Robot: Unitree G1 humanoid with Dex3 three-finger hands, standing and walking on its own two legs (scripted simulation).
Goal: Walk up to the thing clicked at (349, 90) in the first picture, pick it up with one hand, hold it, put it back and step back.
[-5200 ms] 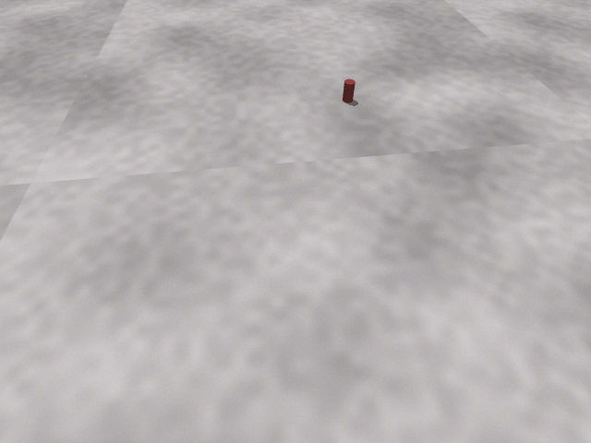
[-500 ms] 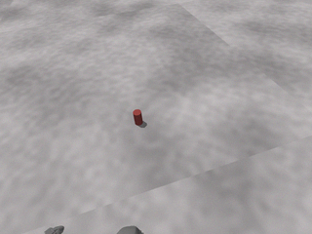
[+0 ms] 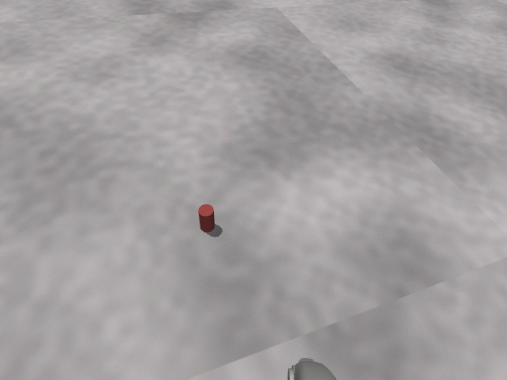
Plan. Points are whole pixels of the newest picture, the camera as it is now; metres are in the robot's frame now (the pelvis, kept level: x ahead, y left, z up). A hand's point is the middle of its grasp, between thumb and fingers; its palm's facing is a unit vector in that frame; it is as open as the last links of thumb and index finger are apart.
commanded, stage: walk up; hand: left
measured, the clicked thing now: (206, 218) +0.89 +0.20 -0.71
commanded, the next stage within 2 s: none
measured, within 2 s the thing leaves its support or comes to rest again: neither
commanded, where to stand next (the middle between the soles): +0.55 +0.01 m, yaw +0 degrees
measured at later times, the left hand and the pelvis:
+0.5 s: hand (119, 322) +0.24 +0.25 -0.13, palm faces -0.01 -0.92 -0.39, open 7.4 cm; pelvis +0.18 -0.02 -0.01, yaw +1 degrees
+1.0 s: hand (128, 244) +0.41 +0.29 -0.14, palm faces -0.10 -0.93 -0.36, open 7.4 cm; pelvis +0.34 +0.02 +0.00, yaw -1 degrees
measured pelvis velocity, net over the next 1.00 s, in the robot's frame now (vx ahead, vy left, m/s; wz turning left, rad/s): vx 0.34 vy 0.02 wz -0.02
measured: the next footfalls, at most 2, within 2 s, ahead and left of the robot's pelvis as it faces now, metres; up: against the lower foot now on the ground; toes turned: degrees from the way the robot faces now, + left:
right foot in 0.18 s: +0.24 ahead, -0.14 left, +0.00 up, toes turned -5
left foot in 0.62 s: +0.36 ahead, +0.13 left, +0.00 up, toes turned +6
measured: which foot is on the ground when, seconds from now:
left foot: down 0.00-0.20, up 0.22-0.60, down 0.62-1.00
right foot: up 0.00-0.16, down 0.18-0.64, up 0.66-1.00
